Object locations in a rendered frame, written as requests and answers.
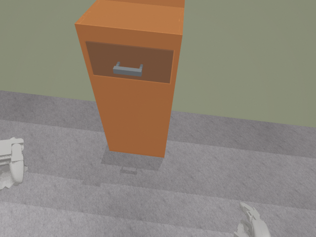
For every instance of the right robot hand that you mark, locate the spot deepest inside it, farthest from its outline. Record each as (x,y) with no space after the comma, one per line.
(257,228)

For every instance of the drawer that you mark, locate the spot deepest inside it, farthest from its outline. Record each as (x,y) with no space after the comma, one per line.
(157,63)

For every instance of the cabinet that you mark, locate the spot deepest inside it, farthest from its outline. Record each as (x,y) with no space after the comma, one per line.
(135,114)

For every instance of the left robot hand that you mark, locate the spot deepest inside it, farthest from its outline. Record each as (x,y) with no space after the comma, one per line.
(12,159)

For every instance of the handle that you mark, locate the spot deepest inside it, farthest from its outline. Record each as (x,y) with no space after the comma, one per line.
(127,71)

